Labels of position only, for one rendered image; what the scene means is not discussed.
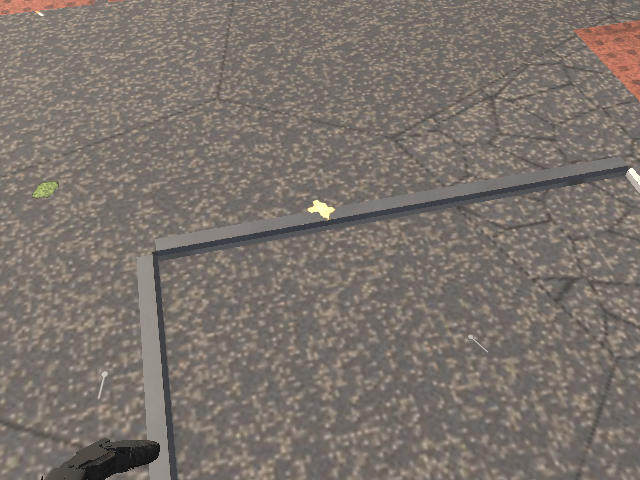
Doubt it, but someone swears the robot left hand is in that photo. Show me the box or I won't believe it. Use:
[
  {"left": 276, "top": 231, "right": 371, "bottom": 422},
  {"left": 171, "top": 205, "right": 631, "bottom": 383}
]
[{"left": 41, "top": 438, "right": 160, "bottom": 480}]

